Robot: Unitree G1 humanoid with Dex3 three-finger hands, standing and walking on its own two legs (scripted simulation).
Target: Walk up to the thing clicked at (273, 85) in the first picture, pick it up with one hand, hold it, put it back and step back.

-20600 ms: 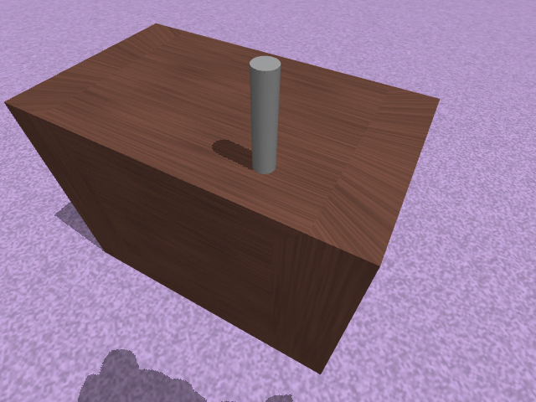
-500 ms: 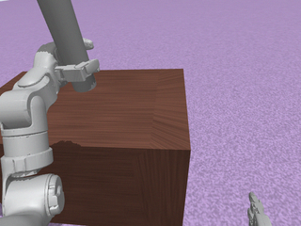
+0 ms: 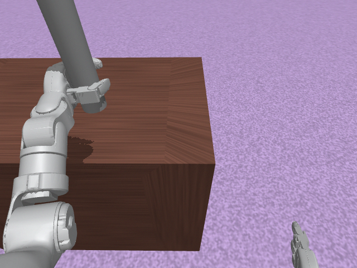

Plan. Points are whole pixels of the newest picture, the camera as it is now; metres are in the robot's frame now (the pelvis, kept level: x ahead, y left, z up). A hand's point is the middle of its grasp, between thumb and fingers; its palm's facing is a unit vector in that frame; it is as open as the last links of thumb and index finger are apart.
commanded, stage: crouch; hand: left
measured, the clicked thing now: (76, 56) +0.43 +0.20 +0.28
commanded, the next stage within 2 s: lower in 0.94 s
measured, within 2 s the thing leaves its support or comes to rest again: neither
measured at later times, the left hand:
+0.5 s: hand (98, 90) +0.47 +0.20 +0.18, palm faces +0.20 -0.98 +0.00, open 7.1 cm
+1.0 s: hand (103, 94) +0.48 +0.20 +0.16, palm faces +0.18 -0.98 +0.00, open 7.1 cm
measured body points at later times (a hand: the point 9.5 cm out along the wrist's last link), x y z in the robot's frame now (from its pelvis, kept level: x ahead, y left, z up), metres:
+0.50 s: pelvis +0.02 +0.00 +0.00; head +0.03 +0.00 +0.45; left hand +0.45 +0.25 +0.19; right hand +0.18 -0.25 -0.06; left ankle +0.05 +0.14 -0.72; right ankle +0.03 -0.14 -0.72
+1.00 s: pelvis +0.02 +0.00 +0.00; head +0.05 +0.01 +0.45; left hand +0.47 +0.25 +0.16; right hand +0.18 -0.25 -0.06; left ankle +0.05 +0.14 -0.72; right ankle +0.03 -0.14 -0.72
